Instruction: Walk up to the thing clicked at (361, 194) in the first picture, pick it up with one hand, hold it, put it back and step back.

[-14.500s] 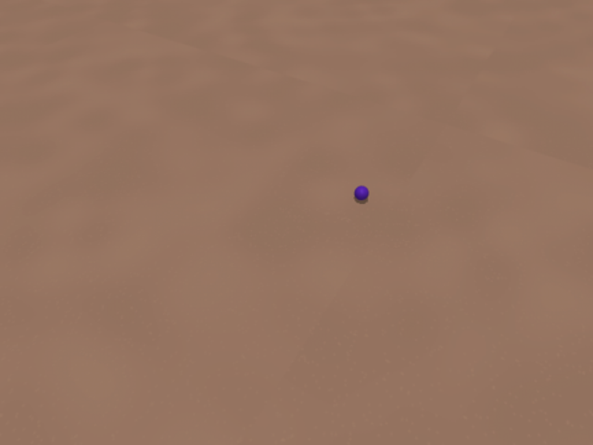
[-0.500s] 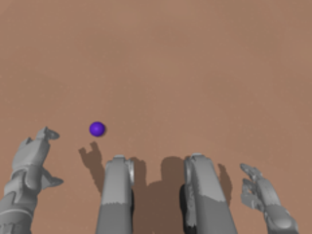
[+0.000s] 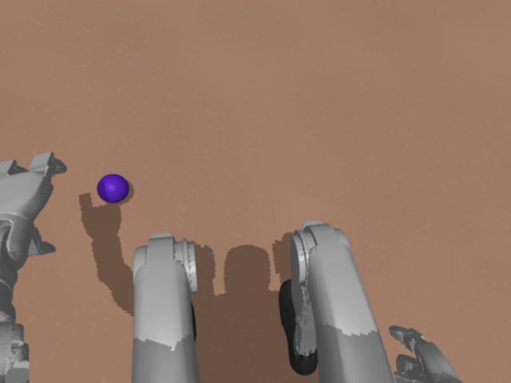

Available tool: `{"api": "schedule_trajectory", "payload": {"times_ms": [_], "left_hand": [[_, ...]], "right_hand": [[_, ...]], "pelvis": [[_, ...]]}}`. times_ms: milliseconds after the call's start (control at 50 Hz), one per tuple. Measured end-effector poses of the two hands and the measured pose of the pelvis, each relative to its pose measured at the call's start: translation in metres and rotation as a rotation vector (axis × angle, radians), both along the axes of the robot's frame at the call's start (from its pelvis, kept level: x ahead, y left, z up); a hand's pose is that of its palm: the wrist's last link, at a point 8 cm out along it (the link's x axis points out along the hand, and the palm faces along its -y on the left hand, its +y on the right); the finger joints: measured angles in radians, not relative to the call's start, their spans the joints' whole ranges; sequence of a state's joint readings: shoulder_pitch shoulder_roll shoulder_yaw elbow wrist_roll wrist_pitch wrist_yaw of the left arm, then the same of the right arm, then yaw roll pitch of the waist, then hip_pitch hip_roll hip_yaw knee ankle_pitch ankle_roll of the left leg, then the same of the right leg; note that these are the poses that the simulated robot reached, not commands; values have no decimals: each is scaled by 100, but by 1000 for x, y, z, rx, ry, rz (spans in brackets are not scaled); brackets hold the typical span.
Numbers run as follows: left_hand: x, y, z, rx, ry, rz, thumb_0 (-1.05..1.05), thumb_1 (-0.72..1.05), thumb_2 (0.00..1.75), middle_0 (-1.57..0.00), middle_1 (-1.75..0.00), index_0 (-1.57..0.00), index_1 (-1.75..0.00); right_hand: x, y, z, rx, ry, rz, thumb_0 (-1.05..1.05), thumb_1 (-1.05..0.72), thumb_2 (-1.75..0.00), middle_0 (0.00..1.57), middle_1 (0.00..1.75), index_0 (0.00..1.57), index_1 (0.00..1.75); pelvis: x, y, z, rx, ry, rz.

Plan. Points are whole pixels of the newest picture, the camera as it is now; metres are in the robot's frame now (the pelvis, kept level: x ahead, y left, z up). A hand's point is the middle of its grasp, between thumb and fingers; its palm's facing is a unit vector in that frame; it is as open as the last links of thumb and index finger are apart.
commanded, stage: rise first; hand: left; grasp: from above
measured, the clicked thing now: (113, 188) +0.47 +0.29 -0.34
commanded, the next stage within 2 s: approach in 0.92 s
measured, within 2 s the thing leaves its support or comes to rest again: neither
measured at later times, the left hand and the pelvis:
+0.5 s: hand (59, 201) +0.41 +0.34 -0.20, palm faces -0.44 -0.08 -0.89, open 13.9 cm; pelvis +0.01 +0.00 -0.04, yaw -1 degrees
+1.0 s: hand (71, 197) +0.42 +0.33 -0.22, palm faces -0.45 -0.10 -0.89, open 14.1 cm; pelvis +0.01 +0.00 -0.05, yaw -2 degrees
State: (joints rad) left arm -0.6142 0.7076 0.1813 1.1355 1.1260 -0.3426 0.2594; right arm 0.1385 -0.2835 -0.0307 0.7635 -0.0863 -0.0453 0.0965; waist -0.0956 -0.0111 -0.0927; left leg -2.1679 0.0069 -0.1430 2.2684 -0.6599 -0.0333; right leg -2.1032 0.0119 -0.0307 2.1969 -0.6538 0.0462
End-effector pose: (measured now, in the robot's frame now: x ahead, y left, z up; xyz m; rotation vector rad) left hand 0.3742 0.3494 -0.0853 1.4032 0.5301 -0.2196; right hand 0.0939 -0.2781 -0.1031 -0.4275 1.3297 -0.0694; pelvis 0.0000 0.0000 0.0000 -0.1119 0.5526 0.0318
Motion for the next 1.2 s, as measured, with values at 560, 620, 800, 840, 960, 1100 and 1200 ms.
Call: {"api": "schedule_trajectory", "payload": {"times_ms": [560, 620, 800, 840, 960, 1100, 1200], "left_hand": [[40, -8, -57, 71, -15, -65, 0, -48, 97, -13, -95, -12, -95], [43, -9, -61, 72, -13, -60, 0, -49, 98, -12, -96, -12, -96], [50, -13, -69, 64, -8, -56, 0, -51, 100, -10, -99, -10, -99], [50, -14, -70, 62, -8, -56, 0, -52, 100, -10, -100, -10, -100], [51, -15, -75, 56, -5, -59, 0, -52, 101, -10, -100, -9, -100], [52, -16, -80, 56, -3, -66, 0, -53, 101, -9, -100, -9, -101], [58, -27, -87, 59, 1, -106, 0, -53, 101, -9, -102, -9, -102]], "right_hand": [[9, 7, -38, 1, 60, 41, 0, -91, -89, 21, 30, 21, 30], [5, 6, -40, -2, 71, 37, 0, -91, -89, 21, 30, 21, 30], [-5, 2, -41, -12, 104, 26, 0, -91, -89, 21, 30, 21, 30], [-7, 1, -41, -13, 109, 25, 0, -91, -89, 20, 30, 21, 30], [-10, 1, -42, -15, 121, 31, 0, -91, -89, 20, 30, 21, 30], [-11, 1, -42, -19, 121, 37, 0, -91, -89, 20, 30, 21, 30], [-11, 3, -42, -19, 117, 47, 0, -91, -89, 21, 30, 21, 30]], "pelvis": [[11, 3, -39, -12, 17, -7], [11, 2, -41, -11, 19, -9], [13, 2, -45, -12, 22, -13], [14, 2, -45, -13, 20, -14], [13, 2, -48, -16, 17, -16], [13, 2, -51, -19, 14, -18], [13, 3, -52, -20, 13, -18]]}}
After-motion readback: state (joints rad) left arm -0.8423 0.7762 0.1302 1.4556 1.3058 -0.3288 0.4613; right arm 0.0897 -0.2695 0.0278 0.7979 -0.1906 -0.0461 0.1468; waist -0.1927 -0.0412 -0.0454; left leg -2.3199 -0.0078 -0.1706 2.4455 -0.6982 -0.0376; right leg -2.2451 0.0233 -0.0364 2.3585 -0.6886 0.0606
